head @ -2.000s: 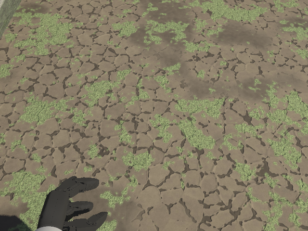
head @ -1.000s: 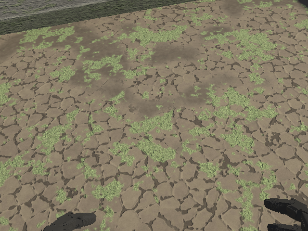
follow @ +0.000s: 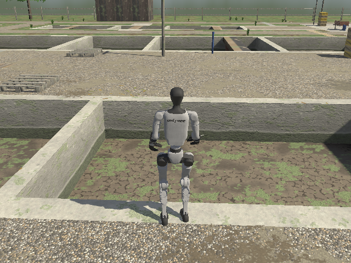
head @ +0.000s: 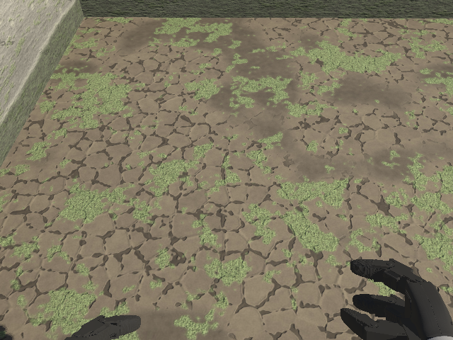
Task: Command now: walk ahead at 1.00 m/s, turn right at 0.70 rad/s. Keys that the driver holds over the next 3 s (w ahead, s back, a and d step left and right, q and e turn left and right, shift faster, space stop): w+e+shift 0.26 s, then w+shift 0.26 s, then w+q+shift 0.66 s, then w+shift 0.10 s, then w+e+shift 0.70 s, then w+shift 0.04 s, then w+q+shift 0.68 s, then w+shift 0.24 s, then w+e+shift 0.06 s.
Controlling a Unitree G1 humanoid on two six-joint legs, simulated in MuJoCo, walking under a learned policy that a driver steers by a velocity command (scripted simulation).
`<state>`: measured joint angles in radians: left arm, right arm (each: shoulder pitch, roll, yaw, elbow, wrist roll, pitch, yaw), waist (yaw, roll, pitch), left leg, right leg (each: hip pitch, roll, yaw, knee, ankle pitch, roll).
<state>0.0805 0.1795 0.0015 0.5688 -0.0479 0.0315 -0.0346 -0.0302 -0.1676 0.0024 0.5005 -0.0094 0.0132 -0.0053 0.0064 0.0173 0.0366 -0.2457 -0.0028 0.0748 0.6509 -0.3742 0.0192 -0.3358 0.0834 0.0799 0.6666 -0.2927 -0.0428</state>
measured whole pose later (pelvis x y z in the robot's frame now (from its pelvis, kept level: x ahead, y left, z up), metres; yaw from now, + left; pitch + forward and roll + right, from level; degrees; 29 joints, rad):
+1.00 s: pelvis -0.06 -0.08 +0.00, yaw -3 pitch +0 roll +2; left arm 0.10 0.25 0.01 0.53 0.01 0.00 0.03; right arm 0.03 -0.25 -0.08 0.56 0.04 -0.01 -0.03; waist 0.03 -0.01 0.09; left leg -0.53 -0.13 -0.25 1.09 -0.42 0.04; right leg -0.41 0.10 0.01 0.70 -0.31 -0.03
